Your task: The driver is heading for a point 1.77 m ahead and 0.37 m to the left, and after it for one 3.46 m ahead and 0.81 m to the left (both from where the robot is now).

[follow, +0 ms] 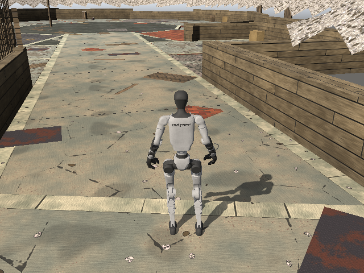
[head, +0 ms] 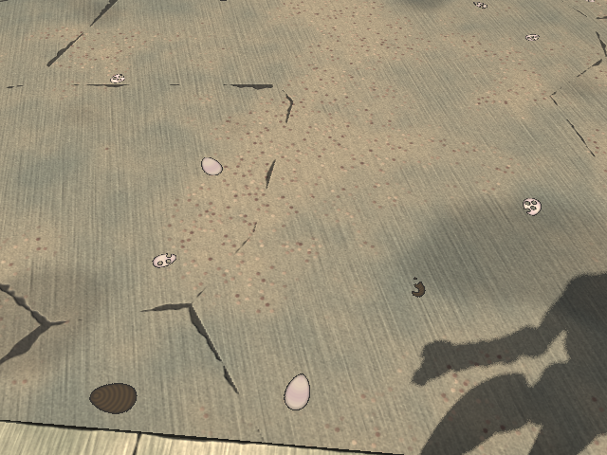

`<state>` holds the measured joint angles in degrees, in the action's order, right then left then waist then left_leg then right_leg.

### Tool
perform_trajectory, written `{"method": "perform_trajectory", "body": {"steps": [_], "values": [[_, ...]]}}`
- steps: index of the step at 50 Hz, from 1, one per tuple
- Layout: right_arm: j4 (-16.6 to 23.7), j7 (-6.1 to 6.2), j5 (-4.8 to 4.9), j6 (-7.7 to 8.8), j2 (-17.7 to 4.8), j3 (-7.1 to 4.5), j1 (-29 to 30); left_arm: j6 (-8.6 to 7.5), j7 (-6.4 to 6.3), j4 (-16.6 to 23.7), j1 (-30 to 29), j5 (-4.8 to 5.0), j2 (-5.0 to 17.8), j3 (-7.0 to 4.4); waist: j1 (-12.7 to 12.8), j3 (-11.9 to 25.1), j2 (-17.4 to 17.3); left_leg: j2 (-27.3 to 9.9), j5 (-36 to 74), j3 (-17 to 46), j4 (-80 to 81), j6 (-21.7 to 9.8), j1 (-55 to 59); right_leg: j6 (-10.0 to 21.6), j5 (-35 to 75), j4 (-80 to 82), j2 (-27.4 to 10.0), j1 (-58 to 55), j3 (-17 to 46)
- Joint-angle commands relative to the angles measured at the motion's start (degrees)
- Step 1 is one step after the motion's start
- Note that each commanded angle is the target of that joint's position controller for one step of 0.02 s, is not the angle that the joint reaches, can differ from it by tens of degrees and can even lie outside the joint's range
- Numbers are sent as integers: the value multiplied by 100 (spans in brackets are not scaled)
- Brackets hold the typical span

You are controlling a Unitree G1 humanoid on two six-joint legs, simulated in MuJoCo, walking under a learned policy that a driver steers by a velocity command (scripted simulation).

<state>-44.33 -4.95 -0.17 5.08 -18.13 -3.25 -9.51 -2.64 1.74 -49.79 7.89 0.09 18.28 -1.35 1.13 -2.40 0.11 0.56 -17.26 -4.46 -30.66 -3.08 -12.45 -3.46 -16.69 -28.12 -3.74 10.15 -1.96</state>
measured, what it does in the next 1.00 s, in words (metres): walks ahead: right foot, then left foot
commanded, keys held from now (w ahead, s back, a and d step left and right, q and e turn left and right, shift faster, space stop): no key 0.12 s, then w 0.46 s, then w+q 0.42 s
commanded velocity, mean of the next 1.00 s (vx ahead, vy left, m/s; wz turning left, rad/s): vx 0.32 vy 0.00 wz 0.13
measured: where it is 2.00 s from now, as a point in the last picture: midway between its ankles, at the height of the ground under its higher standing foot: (281, 322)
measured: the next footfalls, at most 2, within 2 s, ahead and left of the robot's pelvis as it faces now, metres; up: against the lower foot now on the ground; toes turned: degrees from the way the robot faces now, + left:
right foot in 0.50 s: +0.14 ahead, -0.18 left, +0.00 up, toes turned -2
left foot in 0.96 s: +0.44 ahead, +0.04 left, +0.00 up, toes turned +9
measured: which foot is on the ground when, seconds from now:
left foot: down 0.00-0.50, up 0.52-0.94, down 0.96-1.00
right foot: down 0.00-0.16, up 0.18-0.48, down 0.50-1.00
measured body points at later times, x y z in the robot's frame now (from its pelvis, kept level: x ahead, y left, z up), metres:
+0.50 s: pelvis +0.08 -0.06 +0.00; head +0.09 -0.07 +0.45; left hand +0.21 +0.19 -0.11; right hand +0.05 -0.32 -0.14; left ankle -0.01 +0.08 -0.73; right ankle +0.10 -0.18 -0.74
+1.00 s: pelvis +0.34 -0.07 -0.03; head +0.35 -0.07 +0.42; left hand +0.25 +0.16 -0.17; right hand +0.54 -0.29 -0.13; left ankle +0.40 +0.03 -0.74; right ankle +0.11 -0.18 -0.70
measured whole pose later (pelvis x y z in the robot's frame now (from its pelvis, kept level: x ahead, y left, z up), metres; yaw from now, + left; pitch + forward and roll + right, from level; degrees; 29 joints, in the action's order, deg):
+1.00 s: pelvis +0.34 -0.07 -0.03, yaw +9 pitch +0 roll +1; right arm -47.7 -3.2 -2.0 6.5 -14.3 -2.7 -6.5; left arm -6.1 2.8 -57.3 28.8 -7.3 12.5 0.6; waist 0.2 0.1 0.0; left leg 3.2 -15.7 -1.9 -41.1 -6.2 -26.7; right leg -1.1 -26.8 -39.0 -2.3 -4.7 -10.4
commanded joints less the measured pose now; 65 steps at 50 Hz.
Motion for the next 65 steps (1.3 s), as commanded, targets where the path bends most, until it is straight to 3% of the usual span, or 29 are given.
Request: {"method": "perform_trajectory", "body": {"steps": [1, 6, 9, 11, 12, 14, 17, 22, 25, 26, 27, 29, 32, 36, 41, 45, 48, 49, 50, 51, 52, 53, 55, 56, 58, 59, 60, 61, 65], "values": [[305, 14, 8, 76, -842, -216, 142, -66, -19, 227, -199, 2, 765, -175, -3, 378, -75, -512, 1472, 674, 605, -93, 452, 112, 822, 368, -68, 266, 41], [180, 10, 9, 64, -858, -219, 120, -56, -20, 58, -254, -1, 763, -178, 2, 360, -66, -498, 1472, 692, 663, -110, 494, 107, 839, 407, -81, 239, 16], [-182, 240, -194, 1, -1433, -501, -970, -17, -140, 49, -388, -200, 1001, -309, -536, -70, -585, -1188, -1956, 1797, 1700, -987, 956, 304, -893, -319, 166, 1373, -155], [-351, 540, -280, 59, -889, -326, -1665, -98, -224, 171, -721, -401, 479, -160, -914, -497, -1018, -2452, -2515, 3405, 2560, -1648, 1567, 526, -1222, -1704, -59, 2692, 377], [-361, 652, -335, 130, -469, -151, -1655, -160, -253, 204, -694, -438, 322, -121, -847, -389, -939, -2559, -2151, 3481, 2660, -1599, 1658, 677, -1505, -2569, -161, 2909, 744], [-272, 706, -358, 184, -112, 67, -1017, -253, -227, 219, -344, -487, 321, -183, -388, -267, -634, -2026, -1621, 2551, 2763, -1164, 1361, 853, -1191, -3030, -56, 2514, 723], [-213, 758, -297, 104, -529, 34, -584, -100, -33, 126, -195, -540, 97, -145, -144, -369, -371, -1299, -885, 1151, 2992, -741, 567, 669, -578, -1778, 76, 1241, 69], [-522, 438, -315, -145, -935, -67, -964, -210, 171, -49, 82, -282, 178, -115, -66, -480, -381, -1527, -790, 1034, 2336, -1061, 306, 642, 779, 258, 246, -38, -32], [-717, 341, -563, -104, -215, 139, -1066, -491, 7, -249, 1316, -345, 691, -317, 446, 118, 210, -933, -668, 614, 161, -749, -541, 1152, 632, 333, -95, -1617, 558], [-288, 204, -592, 38, 387, 315, -776, -548, -128, -248, 2282, -370, 1149, -403, 727, 824, 1658, 215, -1338, 117, -1887, -169, -2237, 2567, -70, 1373, -1507, -3060, 3334], [-243, 153, -517, 181, 72, 193, -43, -580, -170, -344, 2625, -541, 836, -322, 1110, -69, 958, 197, -1432, 1190, -2953, -306, -3511, 2442, -1107, 2045, -1682, -2936, 4104], [-549, 300, -443, 245, -278, 46, -324, -545, -121, -187, 1651, -397, 164, -137, 407, -441, 498, -278, -552, 1048, -3771, -509, -3525, 1960, -1269, 2079, -1413, -2042, 2853], [-609, 259, -444, 95, 176, 118, -524, -439, -176, -59, 1279, -469, -424, 146, -150, -506, 234, -584, 453, 1106, -3433, -537, -2801, 1688, 780, 2341, -1191, -1052, 1503], [-433, 14, -317, -10, 363, 178, 136, -453, -182, -235, 1722, -575, -231, 137, -39, -387, 258, -519, 1869, 665, -2155, -176, -2879, 1614, 2257, 2414, -848, -909, 241], [-91, -11, -324, -149, 264, 182, 945, -406, 83, -594, 2299, -573, -88, 155, 17, -380, 329, -344, 2452, 441, -1020, -31, -2413, 1576, 3630, 2274, -945, -796, -321], [-82, 37, -297, -43, -171, -17, 513, -447, 18, -385, 1975, -672, 202, 83, -393, -175, 412, 23, 1863, 224, -1719, -251, -1506, 1152, 5272, 1399, -926, -772, -775], [-369, 156, -61, 140, -553, -227, -864, -412, 1, -377, 1867, -657, 939, -167, -1004, -110, 411, 588, 1114, -145, -1183, -446, 332, 620, 7106, -863, -935, -170, -991], [-673, 278, -69, 219, -695, -307, -1729, -422, 75, -486, 2167, -714, 792, -126, -1098, 357, 281, 592, 1482, 191, -1082, -846, 1967, 357, 6641, -2380, -875, 871, -784], [-1074, 399, -240, 179, -634, -343, -2821, -407, 251, -581, 2639, -933, -50, 133, -1228, 1360, -862, -442, 2693, 1963, -1164, -2142, 3975, -150, 1187, -5451, -54, 2578, -633], [-1313, 383, -418, 220, -395, -192, -3817, -469, 441, -63, 1848, -661, -423, 247, -1623, 2147, -638, -1385, 1922, 4124, 10, -2717, 4943, -155, -1988, -6343, 761, 4099, 386], [-1362, 392, -452, 396, -400, -241, -3413, -507, 383, 528, 193, -314, -128, 129, -1822, 243, -343, -1515, 800, 4448, 650, -2103, 3488, 43, -1725, -6138, 459, 5212, 1136], [-1179, 333, -295, 464, -79, -121, -2340, -477, 194, 655, -57, -332, 103, 71, -1285, -247, -24, -1475, 292, 4148, 699, -1934, 1945, 75, -1259, -5574, 136, 4698, 1285], [-802, 189, -338, 397, 479, 227, -698, -271, -59, 556, 657, -585, -309, 191, -74, -422, 69, -1212, -317, 3507, 1236, -1923, -1246, 448, -1042, -4435, -173, 2760, 1126], [-571, 184, -332, 339, 504, 300, -148, -146, -126, 526, 943, -630, -388, 208, 233, -556, -48, -983, -564, 3203, 1474, -1770, -2321, 435, -1069, -3958, -209, 2143, 966], [-324, 226, -312, 423, -113, 159, 302, -52, -118, 762, 1218, -608, -425, 265, 575, -66, -89, 5, -447, 1808, 1019, -1118, -3878, 408, 597, -2994, -140, 69, 285], [-274, 298, -405, 535, -51, 193, 180, -73, -86, 731, 1195, -608, -330, 251, 377, -35, 141, 333, -458, 1469, 494, -915, -3924, 349, 2606, -2224, -209, -59, 548], [-419, 391, -421, 556, -190, 130, -365, -50, -29, 733, 1094, -436, -453, 328, 37, 34, 323, 476, -1035, 1296, 91, -858, -3835, 167, 3637, -1175, -26, -277, 271], [-591, 398, -418, 535, -319, 106, -921, 27, 23, 875, 708, -366, -541, 382, -149, -146, 48, 438, -1399, 1515, -5, -909, -3728, 15, 3572, -869, 143, -349, 37], [-799, 185, -253, 355, -291, 149, -2089, 54, 23, 1036, 158, -493, 111, 271, -365, -518, -45, -73, -2064, 3006, -1327, -1016, -1593, 122, 3255, 980, 0, 283, 393]]}}
Velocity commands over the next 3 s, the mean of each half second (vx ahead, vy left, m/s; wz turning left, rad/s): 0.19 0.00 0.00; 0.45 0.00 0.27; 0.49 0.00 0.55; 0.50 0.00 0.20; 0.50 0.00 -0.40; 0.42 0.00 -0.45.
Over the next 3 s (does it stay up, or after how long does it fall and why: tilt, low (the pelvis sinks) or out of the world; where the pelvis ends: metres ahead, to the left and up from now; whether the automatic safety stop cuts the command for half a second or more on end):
stays up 1.38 0.32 -0.11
